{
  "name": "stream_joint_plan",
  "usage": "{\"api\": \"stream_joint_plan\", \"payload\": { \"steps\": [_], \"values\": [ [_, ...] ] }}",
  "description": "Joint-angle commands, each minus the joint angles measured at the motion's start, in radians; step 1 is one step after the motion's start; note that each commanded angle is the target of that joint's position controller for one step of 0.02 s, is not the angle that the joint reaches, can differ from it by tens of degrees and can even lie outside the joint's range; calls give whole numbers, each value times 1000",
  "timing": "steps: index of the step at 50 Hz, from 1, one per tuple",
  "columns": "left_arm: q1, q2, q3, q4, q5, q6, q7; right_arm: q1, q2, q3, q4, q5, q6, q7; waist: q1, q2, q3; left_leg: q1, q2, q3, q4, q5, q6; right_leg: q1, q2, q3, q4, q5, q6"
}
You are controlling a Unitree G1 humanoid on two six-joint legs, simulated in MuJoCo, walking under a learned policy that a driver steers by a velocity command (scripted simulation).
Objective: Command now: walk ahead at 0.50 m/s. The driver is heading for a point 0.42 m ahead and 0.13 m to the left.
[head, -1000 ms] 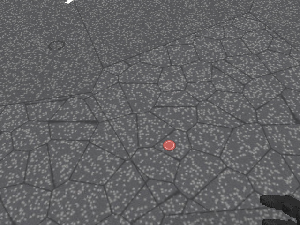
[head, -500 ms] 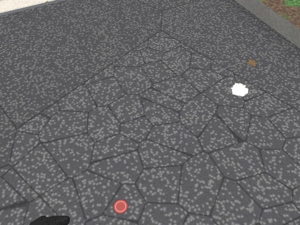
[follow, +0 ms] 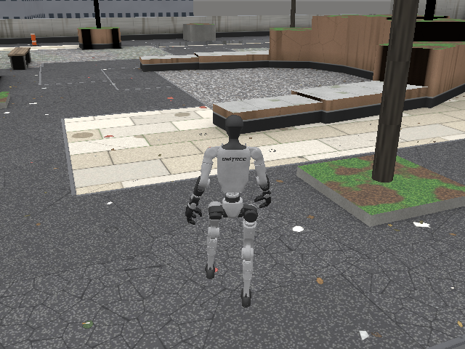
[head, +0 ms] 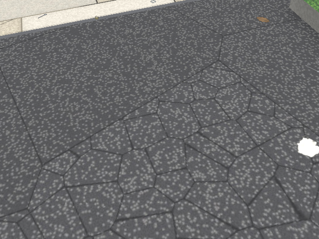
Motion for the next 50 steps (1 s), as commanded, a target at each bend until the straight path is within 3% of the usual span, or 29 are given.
{"api": "stream_joint_plan", "payload": {
  "steps": [1, 5, 6, 7, 8, 9, 10, 11, 12, 13, 15, 19, 22, 26, 28, 30, 31, 32, 33, 34, 35, 37, 40, 42, 44, 45, 46, 48, 50],
  "values": [
    [6, 175, 44, -31, -9, -7, 8, -120, -54, -7, -91, 7, -17, 14, -4, -109, 56, 34, -23, 14, -88, 35, 15, -20, -280, 137, -72, 208, -152],
    [13, 191, 52, 3, -11, 14, 16, -105, -86, -17, -102, 6, -27, 28, -34, -133, 40, 99, -51, 34, -155, -102, 68, 91, -317, 149, 25, 357, -120],
    [-5, 197, 52, 3, -12, 20, 18, -37, -106, -28, -85, 3, -29, 26, -77, -139, 0, 207, -81, 65, -179, -119, 88, 92, -296, 127, 108, 513, -102],
    [-7, 179, 44, 3, -8, 25, 21, 106, -148, -52, -40, -1, -29, 18, -141, -124, -91, 411, -101, 83, -183, -106, 116, 50, -245, 85, 275, 617, -76],
    [-1, 136, 23, -21, 12, 25, 26, 287, -221, -74, -5, -11, -28, 8, -204, -29, -242, 717, 58, -92, -139, -43, 179, -139, -187, 37, 571, 406, -37],
    [123, 17, -12, -38, 11, 3, 16, 346, -297, -90, 14, -11, -21, 8, -144, 243, -359, 1058, 277, -575, -241, -250, 349, -561, 0, 36, 931, -229, 40],
    [70, 108, 5, -21, -6, -18, 11, 355, -201, -67, 12, 9, -18, 8, -191, 170, -364, 1064, 276, -689, -334, -400, 346, -684, -26, 171, 1057, -354, 36],
    [-27, 158, 20, -50, -29, -30, 7, 287, -165, -54, 3, 8, -19, 4, -185, 112, -216, 947, 244, -541, -351, -389, 299, -755, -77, 158, 1077, -277, 24],
    [-87, 151, 17, -64, -25, -34, 11, 224, -146, -48, -9, 0, -18, 1, -159, 33, -139, 810, 207, -428, -367, -304, 272, -730, -128, 126, 1035, -186, 21],
    [-121, 144, 20, -70, -8, -32, 15, 175, -119, -41, -14, -8, -19, 2, -131, 7, -75, 682, 174, -351, -396, -208, 264, -693, -158, 115, 971, -128, 26],
    [-86, 114, 20, -62, -2, -11, 15, 143, -90, -32, -14, -20, -27, 4, -78, 41, -57, 557, 135, -267, -451, -114, 258, -585, -188, 122, 904, -72, 31],
    [-135, 69, 7, -77, 15, 11, 23, 144, -132, -43, 14, -15, -34, -9, -54, 7, -7, 469, 117, -105, -474, 292, 267, -562, -182, 87, 718, 13, 75],
    [-212, 37, -6, -81, 15, 6, 14, 165, -143, -44, 33, -12, -20, -22, -82, 17, -24, 453, 53, 15, -448, 399, 216, -462, -141, 49, 492, 210, 74],
    [-296, 61, -1, -96, 12, 4, -1, 214, -150, -42, 74, -1, 1, -29, -114, 29, -42, 543, 80, -3, -397, 321, 197, -406, -105, 64, 341, 303, 57],
    [-296, 87, 7, -99, 20, 0, -7, 197, -156, -44, 83, 4, 12, -32, -97, 34, -48, 581, 98, -31, -329, 290, 179, -377, -97, 72, 286, 257, 30],
    [-202, 122, 24, -59, 34, -5, -3, 194, -132, -36, 91, 4, 18, -36, -52, -1, -89, 574, 39, -20, -193, 243, 129, -208, -81, 55, 173, 406, -8],
    [-161, 193, 38, -57, 45, -6, 5, 251, -97, -24, 88, -20, 11, -35, -70, -100, -169, 485, -29, 16, -51, 68, 79, -21, -202, 156, 232, 825, -59],
    [-142, 177, 29, -55, 52, 9, 12, 380, -21, 2, 115, -29, 4, -30, -103, -252, -286, 291, -106, 38, 154, -365, 14, 222, -381, 339, 275, 997, -213],
    [-114, 96, 10, -43, 35, 24, 9, 354, -53, 0, 124, -14, 17, -30, -58, -279, -332, 241, -113, -4, 287, -718, -19, 202, -427, 435, 222, 863, -271],
    [-142, 80, 0, -38, 22, 31, 1, 301, -104, -15, 110, 2, 36, -31, -57, -222, -274, 205, -84, -32, 339, -751, -24, 113, -397, 430, 169, 598, -246],
    [-198, 80, -2, -41, 23, 35, -1, 252, -106, -21, 104, 7, 59, -41, -68, -171, -198, 183, -63, -27, 350, -716, -30, 19, -365, 403, 127, 396, -209],
    [-319, 99, 2, -53, 31, 40, 5, 220, -101, -27, 101, -5, 97, -61, -105, -185, -105, 254, -29, -25, 253, -604, -44, -185, -315, 339, 39, 126, -157],
    [-365, 87, 2, -37, 40, 49, 14, 264, -57, -20, 139, -13, 104, -70, -129, -211, -97, 429, -54, 24, 77, -441, -40, -317, -241, 224, 11, 27, -129],
    [-364, 78, 0, -15, 23, 53, 19, 278, -44, -19, 160, -20, 100, -64, -140, -189, -105, 525, -71, 54, -73, -277, -19, -340, -218, 188, 26, -87, -108],
    [-320, 49, -11, 19, 18, 55, 20, 246, -59, -19, 151, -42, 98, -59, -126, -144, -62, 552, -44, 23, -185, -220, 18, -369, -178, 169, 39, -260, -33],
    [-304, 51, -11, 28, 25, 56, 19, 222, -97, -22, 134, -40, 97, -63, -99, -92, -17, 499, 10, -31, -245, -292, 45, -362, -144, 148, 75, -285, 3],
    [-289, 45, -7, 28, 22, 60, 23, 187, -134, -33, 149, -25, 93, -63, -57, 44, 29, 333, -2, -35, -273, -509, 70, -267, -88, 81, 104, -192, 31],
    [-301, 58, -3, 44, 26, 60, 31, 147, -69, -17, 151, -28, 69, -62, -58, 58, 38, 251, -10, -36, -330, -534, 41, -144, -87, 73, 177, -47, 30],
    [-282, 59, -1, 72, 25, 62, 35, 147, -66, -16, 161, -23, 50, -60, -60, 32, 27, 299, -23, -21, -310, -418, 18, -137, -89, 74, 192, 37, 14]
  ]
}}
